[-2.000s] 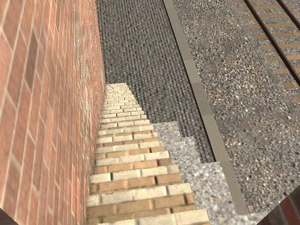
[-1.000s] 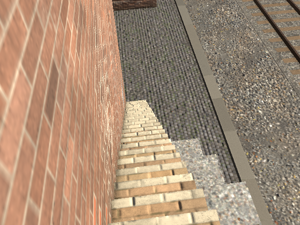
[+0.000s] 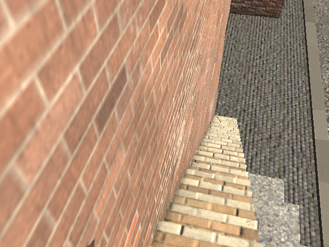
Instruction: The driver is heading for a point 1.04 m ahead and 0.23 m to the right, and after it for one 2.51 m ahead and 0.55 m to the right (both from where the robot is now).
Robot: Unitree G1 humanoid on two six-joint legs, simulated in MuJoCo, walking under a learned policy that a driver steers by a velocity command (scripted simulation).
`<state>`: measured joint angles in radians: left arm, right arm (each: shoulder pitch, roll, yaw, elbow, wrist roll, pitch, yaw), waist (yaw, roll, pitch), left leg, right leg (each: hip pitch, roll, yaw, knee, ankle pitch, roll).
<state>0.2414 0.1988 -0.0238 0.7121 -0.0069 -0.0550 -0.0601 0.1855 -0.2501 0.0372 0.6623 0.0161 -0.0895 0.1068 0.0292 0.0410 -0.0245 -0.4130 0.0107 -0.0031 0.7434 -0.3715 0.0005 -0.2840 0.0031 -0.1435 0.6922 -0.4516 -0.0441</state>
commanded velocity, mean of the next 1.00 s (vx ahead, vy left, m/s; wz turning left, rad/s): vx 0.01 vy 0.00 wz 0.01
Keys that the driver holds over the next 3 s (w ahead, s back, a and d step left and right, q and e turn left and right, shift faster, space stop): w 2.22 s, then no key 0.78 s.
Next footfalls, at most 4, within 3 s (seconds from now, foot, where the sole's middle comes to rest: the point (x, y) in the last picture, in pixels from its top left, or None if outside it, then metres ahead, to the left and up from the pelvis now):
none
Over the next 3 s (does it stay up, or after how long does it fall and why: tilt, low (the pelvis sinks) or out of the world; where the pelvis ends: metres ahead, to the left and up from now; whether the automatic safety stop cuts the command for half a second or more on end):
stays up -0.01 -0.02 0.01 its command is cut before an obstacle from the start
